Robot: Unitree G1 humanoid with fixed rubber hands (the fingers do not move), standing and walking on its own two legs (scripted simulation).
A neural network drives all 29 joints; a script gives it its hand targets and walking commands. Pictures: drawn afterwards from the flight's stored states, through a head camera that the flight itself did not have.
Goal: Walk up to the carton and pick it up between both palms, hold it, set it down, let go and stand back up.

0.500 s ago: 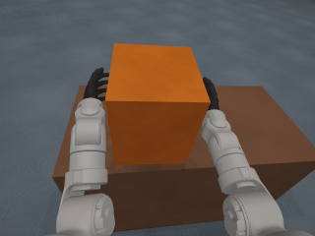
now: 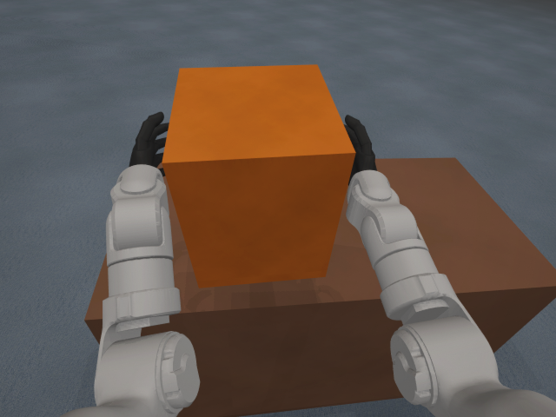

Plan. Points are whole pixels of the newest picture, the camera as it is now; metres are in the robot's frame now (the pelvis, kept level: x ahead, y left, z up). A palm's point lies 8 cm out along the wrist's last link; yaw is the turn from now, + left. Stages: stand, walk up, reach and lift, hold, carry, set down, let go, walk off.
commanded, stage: reach and lift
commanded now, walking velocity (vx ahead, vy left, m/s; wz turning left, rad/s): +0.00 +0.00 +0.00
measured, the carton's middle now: (256, 178) +0.41 +0.01 +0.17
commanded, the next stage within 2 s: hold in 0.64 s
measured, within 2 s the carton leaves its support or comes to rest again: neither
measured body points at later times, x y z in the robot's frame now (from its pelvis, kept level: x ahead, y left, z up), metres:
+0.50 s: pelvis +0.00 +0.01 +0.00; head -0.04 +0.04 +0.45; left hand +0.40 +0.15 +0.21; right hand +0.39 -0.14 +0.20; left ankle +0.05 +0.12 -0.75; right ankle +0.01 -0.10 -0.75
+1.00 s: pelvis +0.00 +0.01 +0.00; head -0.06 +0.03 +0.44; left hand +0.37 +0.17 +0.23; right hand +0.37 -0.13 +0.23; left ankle +0.05 +0.12 -0.75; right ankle +0.01 -0.10 -0.75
